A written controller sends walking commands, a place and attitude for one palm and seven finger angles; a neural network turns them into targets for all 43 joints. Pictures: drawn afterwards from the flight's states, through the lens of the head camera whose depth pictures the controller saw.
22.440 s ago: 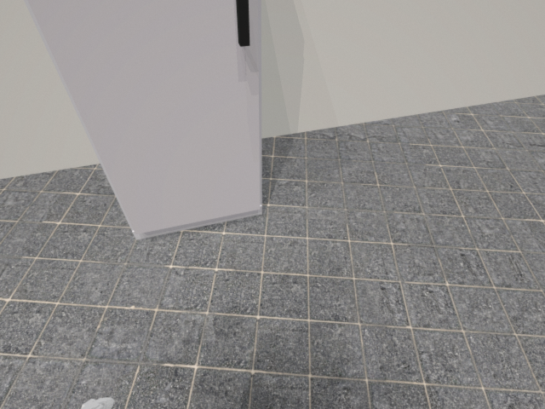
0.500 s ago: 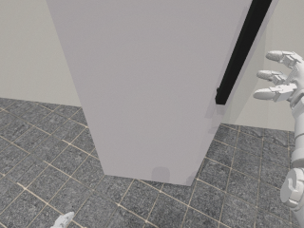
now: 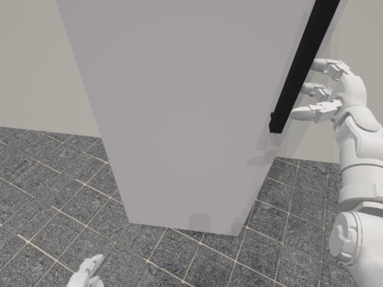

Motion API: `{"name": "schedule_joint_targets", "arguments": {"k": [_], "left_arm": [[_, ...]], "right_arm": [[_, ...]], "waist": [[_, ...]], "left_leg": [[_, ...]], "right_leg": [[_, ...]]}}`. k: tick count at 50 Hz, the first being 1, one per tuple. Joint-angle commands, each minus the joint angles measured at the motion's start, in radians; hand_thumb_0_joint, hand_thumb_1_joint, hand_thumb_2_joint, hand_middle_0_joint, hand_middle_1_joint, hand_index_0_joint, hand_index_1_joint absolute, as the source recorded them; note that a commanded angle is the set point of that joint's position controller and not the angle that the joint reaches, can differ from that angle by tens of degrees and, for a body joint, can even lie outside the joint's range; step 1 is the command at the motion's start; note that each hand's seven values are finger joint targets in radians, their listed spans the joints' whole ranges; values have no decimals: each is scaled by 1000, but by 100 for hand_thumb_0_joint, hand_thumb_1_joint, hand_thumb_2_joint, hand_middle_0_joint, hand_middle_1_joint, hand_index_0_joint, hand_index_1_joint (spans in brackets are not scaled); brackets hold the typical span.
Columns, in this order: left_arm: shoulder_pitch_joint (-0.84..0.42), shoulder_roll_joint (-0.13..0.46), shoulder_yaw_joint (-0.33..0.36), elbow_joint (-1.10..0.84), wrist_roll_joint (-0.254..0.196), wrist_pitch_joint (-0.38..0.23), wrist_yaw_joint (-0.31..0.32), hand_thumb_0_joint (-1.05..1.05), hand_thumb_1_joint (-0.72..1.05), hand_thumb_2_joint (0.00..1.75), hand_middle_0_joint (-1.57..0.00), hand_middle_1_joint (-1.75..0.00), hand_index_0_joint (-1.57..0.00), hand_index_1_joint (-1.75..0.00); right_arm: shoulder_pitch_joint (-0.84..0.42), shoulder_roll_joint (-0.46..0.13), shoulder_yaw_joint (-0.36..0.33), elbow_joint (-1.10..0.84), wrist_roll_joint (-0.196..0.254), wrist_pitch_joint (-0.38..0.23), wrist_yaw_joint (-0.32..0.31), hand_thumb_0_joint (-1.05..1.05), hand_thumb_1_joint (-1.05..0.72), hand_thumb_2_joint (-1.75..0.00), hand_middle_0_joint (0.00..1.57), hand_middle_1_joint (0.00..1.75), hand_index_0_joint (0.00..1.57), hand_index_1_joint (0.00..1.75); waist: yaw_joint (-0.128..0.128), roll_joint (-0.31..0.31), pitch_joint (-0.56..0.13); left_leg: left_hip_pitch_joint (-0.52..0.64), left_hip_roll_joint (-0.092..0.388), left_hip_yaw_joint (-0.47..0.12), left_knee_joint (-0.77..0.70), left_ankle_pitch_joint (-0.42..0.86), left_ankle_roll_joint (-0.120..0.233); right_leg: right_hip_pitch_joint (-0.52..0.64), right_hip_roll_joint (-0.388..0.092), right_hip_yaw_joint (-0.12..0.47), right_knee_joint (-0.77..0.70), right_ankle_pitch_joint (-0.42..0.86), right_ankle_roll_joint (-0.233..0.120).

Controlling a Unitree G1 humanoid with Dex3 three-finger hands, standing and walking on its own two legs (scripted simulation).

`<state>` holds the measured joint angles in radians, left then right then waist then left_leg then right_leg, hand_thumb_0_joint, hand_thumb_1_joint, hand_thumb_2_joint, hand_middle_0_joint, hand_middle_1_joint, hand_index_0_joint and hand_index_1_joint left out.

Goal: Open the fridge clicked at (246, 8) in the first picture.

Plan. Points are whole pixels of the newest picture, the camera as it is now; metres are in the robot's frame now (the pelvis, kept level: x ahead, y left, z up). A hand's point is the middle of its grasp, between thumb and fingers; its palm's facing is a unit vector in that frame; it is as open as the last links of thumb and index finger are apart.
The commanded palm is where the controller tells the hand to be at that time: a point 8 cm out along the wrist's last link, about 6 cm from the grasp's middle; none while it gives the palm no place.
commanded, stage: feel for the door with the fingertips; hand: right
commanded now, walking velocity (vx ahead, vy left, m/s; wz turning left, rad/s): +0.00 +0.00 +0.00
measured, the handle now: (297, 62) +0.51 -0.16 +0.26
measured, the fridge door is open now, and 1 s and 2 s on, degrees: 0 0 0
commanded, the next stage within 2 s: slide the fingers in behind the handle in 0.38 s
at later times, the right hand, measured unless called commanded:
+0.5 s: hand (312, 88) +0.46 -0.19 +0.23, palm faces +0.05 +1.00 +0.00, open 13.7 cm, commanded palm +0.44 -0.25 +0.22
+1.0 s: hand (305, 90) +0.46 -0.18 +0.23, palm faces +0.02 +1.00 +0.02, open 13.9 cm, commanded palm +0.43 -0.24 +0.22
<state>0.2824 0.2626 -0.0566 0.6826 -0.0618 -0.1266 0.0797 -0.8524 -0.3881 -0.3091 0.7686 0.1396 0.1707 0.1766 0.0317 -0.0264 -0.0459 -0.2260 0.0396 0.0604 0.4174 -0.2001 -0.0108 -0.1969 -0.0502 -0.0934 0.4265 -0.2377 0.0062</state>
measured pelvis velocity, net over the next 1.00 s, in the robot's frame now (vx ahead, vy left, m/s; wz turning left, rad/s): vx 0.00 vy -0.01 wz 0.00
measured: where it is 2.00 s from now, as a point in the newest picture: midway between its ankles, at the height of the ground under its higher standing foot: outside the picture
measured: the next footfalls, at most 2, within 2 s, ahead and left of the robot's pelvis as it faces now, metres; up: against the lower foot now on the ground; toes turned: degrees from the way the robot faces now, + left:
none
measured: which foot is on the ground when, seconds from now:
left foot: down 0.00-1.00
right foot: down 0.00-1.00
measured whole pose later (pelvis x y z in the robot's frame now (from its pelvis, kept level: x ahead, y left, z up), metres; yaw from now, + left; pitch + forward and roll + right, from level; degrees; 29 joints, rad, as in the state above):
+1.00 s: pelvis +0.00 -0.01 +0.00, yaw +0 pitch +2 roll +0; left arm 0.35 0.28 -0.04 0.71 -0.06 -0.14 0.08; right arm -0.95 -0.41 -0.30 0.93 0.14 0.11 0.18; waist 0.05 -0.03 -0.05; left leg -0.26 0.04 0.06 0.43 -0.20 -0.02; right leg -0.24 -0.05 -0.09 0.45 -0.24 0.00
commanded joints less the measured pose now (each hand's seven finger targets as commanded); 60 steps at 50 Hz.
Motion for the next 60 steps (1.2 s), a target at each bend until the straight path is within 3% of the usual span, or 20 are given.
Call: {"name": "schedule_joint_targets", "arguments": {"k": [1,5,10,13,15,18,19,22,23,28,29,36,38,42,45,48,51,53,58,60], "left_arm": [[-40,153,50,-112,-2,-29,22,0,90,90,-20,-30,-20,-30],[-21,156,50,-106,-3,-23,27,0,90,90,-20,-30,-20,-30],[8,156,59,-107,-1,-40,27,0,90,90,-20,-30,-20,-30],[23,164,61,-90,-2,-44,28,0,90,90,-20,-30,-20,-30],[28,167,61,-86,0,-50,24,0,90,90,-20,-30,-20,-30],[45,173,65,-82,3,-40,21,0,90,90,-20,-30,-20,-30],[47,172,64,-82,3,-39,18,0,90,90,-20,-30,-20,-30],[49,166,68,-88,2,-43,12,0,90,90,-20,-30,-20,-30],[54,166,70,-89,3,-44,12,0,90,90,-20,-30,-20,-30],[64,175,72,-85,5,-46,13,0,90,90,-20,-30,-20,-30],[56,173,69,-89,3,-47,12,0,90,90,-20,-30,-20,-30],[63,173,63,-83,3,-47,18,0,90,90,-20,-30,-20,-30],[70,173,67,-86,5,-48,17,0,90,90,-20,-30,-20,-30],[58,164,64,-88,4,-56,11,0,90,90,-20,-30,-20,-30],[45,165,66,-98,3,-58,9,0,90,90,-20,-30,-20,-30],[42,166,65,-89,3,-55,13,0,90,90,-20,-30,-20,-30],[38,162,63,-90,6,-52,10,0,90,90,-20,-30,-20,-30],[26,154,64,-102,6,-52,6,0,90,90,-20,-30,-20,-30],[24,157,66,-91,6,-45,10,0,90,90,-20,-30,-20,-30],[16,156,62,-91,4,-42,12,0,90,90,-20,-30,-20,-30]], "right_arm": [[-560,-296,-51,-149,-2,-46,-4,0,50,-30,30,120,30,120],[-594,-292,-28,-84,-5,-47,18,0,50,-30,30,120,30,120],[-657,-266,-2,-121,12,-109,44,0,50,-30,30,120,30,120],[-669,-252,11,-65,24,-120,52,0,50,-30,30,120,30,120],[-665,-276,-15,-58,16,-118,47,0,50,-30,30,120,30,120],[-624,-335,-59,-3,4,-116,31,0,50,-30,30,120,30,120],[-651,-343,-58,-20,-6,-120,25,0,50,-30,30,120,30,120],[-666,-295,-21,-51,-15,-133,19,0,50,-30,30,120,30,120],[-666,-279,-11,-44,-11,-138,16,0,50,-30,30,120,30,120],[-655,-307,-43,-26,-1,-143,20,0,50,-30,30,120,30,120],[-650,-310,-46,-31,-2,-141,25,0,50,-30,30,120,30,120],[-650,-317,-42,11,-14,-141,20,0,50,-30,30,120,30,120],[-649,-313,-40,9,-11,-144,22,0,50,-30,30,120,30,120],[-665,-251,-2,-32,-7,-143,20,0,50,-30,30,120,30,120],[-641,-249,-17,-86,10,-143,14,0,50,-30,30,120,30,120],[-654,-235,-6,-58,14,-130,2,0,50,-30,30,120,30,120],[-659,-280,-42,-93,-8,-131,-22,0,50,-30,30,120,30,120],[-667,-234,-1,-148,-13,-137,-29,0,50,-30,30,120,30,120],[-641,-212,3,-96,1,-113,-24,0,50,-30,30,120,30,120],[-651,-211,3,-95,3,-101,-20,0,50,-30,30,120,30,120]], "waist": [[0,26,-241],[16,27,-230],[30,8,-322],[47,32,-275],[31,-8,-287],[23,39,-279],[25,3,-287],[30,-24,-284],[39,22,-275],[28,43,-288],[22,3,-296],[31,29,-255],[32,39,-269],[31,-36,-268],[19,12,-321],[33,50,-259],[13,9,-289],[15,-27,-321],[24,49,-279],[21,23,-281]], "left_leg": [[97,-24,-41,-38,241,43],[84,-20,-44,-39,243,41],[100,-25,-44,-20,299,44],[69,-27,-37,-29,267,40],[67,-28,-39,-20,267,45],[86,-27,-34,-17,278,42],[87,-25,-39,-13,286,42],[67,-28,-36,-14,272,45],[64,-31,-30,-17,269,43],[76,-32,-33,-20,248,45],[76,-31,-40,-15,253,46],[48,-30,-38,-25,198,43],[55,-30,-34,-25,203,42],[31,-32,-33,-23,199,49],[67,-35,-31,-15,234,48],[46,-35,-29,-29,201,42],[69,-33,-33,-20,220,48],[77,-31,-35,-15,254,49],[80,-33,-32,-25,257,44],[78,-31,-37,-23,255,44]], "right_leg": [[59,27,53,-53,178,-47],[46,30,51,-43,165,-49],[98,31,56,-24,220,-49],[80,29,59,-25,191,-48],[78,32,63,-25,199,-45],[41,30,59,-25,207,-47],[42,31,57,-26,211,-46],[61,28,60,-28,214,-43],[61,24,62,-25,215,-48],[50,24,64,-31,190,-48],[55,25,59,-30,190,-46],[31,21,66,-41,142,-47],[36,19,65,-38,149,-47],[65,20,74,-39,163,-38],[81,18,73,-35,200,-40],[54,17,70,-38,163,-45],[59,21,72,-42,188,-42],[92,19,63,-31,229,-42],[65,19,60,-35,204,-47],[64,24,57,-37,196,-47]]}}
